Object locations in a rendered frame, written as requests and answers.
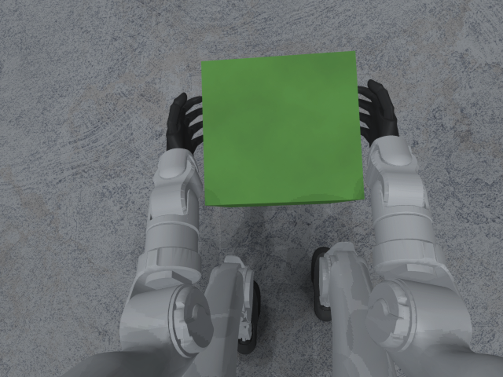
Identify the carton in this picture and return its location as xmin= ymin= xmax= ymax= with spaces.
xmin=201 ymin=51 xmax=365 ymax=207

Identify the robot left shin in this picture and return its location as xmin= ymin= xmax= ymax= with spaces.
xmin=209 ymin=255 xmax=253 ymax=340

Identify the left robot upper arm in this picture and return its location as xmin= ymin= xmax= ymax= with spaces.
xmin=61 ymin=284 xmax=214 ymax=377

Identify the left robot thigh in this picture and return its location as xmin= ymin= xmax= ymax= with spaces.
xmin=182 ymin=262 xmax=254 ymax=377

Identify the left robot hand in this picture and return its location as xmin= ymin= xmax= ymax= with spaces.
xmin=166 ymin=93 xmax=204 ymax=154

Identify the left robot forearm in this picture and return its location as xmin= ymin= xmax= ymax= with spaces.
xmin=119 ymin=148 xmax=203 ymax=342

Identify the right robot forearm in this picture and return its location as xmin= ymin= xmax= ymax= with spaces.
xmin=365 ymin=136 xmax=472 ymax=338

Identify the right robot hand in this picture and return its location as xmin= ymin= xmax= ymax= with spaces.
xmin=358 ymin=79 xmax=399 ymax=148

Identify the right robot upper arm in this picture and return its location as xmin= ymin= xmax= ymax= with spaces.
xmin=365 ymin=278 xmax=503 ymax=377

